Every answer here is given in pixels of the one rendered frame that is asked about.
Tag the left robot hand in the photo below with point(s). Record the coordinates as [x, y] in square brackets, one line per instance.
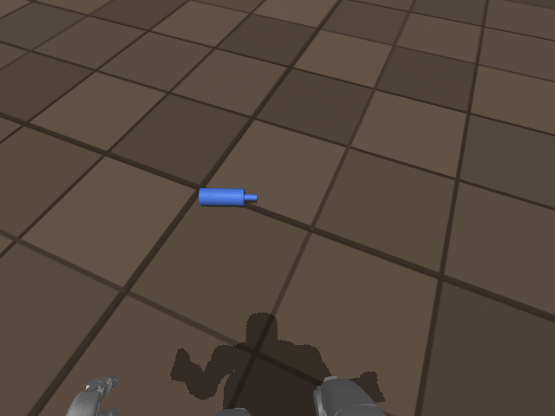
[88, 403]

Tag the bottle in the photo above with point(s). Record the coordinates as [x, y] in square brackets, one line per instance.
[225, 196]

